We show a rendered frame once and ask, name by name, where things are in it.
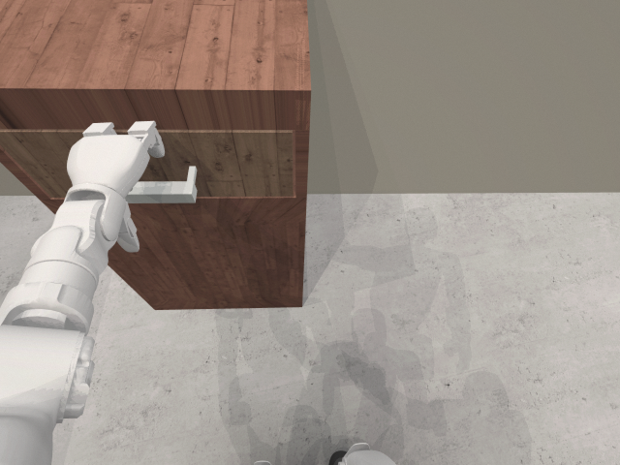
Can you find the handle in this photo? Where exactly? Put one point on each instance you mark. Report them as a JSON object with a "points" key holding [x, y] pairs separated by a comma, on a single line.
{"points": [[165, 191]]}

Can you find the cabinet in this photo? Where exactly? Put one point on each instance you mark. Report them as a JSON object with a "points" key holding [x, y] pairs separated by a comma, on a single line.
{"points": [[187, 65]]}

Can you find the robot left forearm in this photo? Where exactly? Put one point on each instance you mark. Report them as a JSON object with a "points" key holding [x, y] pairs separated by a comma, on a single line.
{"points": [[58, 284]]}

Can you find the robot left upper arm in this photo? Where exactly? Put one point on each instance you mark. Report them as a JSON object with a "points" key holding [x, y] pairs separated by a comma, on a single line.
{"points": [[45, 376]]}

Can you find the drawer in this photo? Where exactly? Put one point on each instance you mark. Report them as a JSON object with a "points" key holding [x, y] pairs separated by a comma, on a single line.
{"points": [[230, 163]]}

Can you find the robot left hand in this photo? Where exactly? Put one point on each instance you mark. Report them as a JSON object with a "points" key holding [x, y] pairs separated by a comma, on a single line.
{"points": [[116, 161]]}

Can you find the robot right shin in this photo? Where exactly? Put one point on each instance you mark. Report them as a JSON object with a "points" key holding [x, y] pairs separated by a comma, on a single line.
{"points": [[357, 447]]}

